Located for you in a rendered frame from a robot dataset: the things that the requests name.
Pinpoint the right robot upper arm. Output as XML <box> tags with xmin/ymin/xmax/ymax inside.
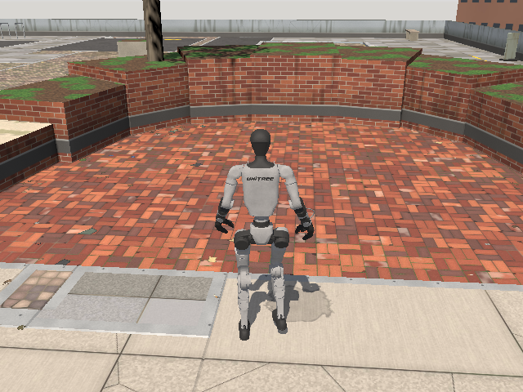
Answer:
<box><xmin>278</xmin><ymin>164</ymin><xmax>302</xmax><ymax>210</ymax></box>

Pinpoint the right robot hand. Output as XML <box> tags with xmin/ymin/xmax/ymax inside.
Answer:
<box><xmin>295</xmin><ymin>222</ymin><xmax>314</xmax><ymax>240</ymax></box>

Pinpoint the left robot upper arm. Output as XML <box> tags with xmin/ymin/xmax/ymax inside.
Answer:
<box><xmin>221</xmin><ymin>164</ymin><xmax>244</xmax><ymax>209</ymax></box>

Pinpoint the right robot forearm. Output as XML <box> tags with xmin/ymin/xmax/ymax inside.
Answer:
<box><xmin>294</xmin><ymin>197</ymin><xmax>311</xmax><ymax>227</ymax></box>

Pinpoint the left robot hand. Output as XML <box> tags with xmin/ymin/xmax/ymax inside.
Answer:
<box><xmin>215</xmin><ymin>219</ymin><xmax>234</xmax><ymax>234</ymax></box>

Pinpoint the robot right shin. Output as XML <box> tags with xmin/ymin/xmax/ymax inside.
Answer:
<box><xmin>271</xmin><ymin>263</ymin><xmax>285</xmax><ymax>319</ymax></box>

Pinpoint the left robot forearm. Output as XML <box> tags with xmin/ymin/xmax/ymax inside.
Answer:
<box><xmin>216</xmin><ymin>197</ymin><xmax>230</xmax><ymax>223</ymax></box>

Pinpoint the robot right thigh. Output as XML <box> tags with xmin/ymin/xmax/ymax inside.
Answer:
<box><xmin>269</xmin><ymin>227</ymin><xmax>289</xmax><ymax>278</ymax></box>

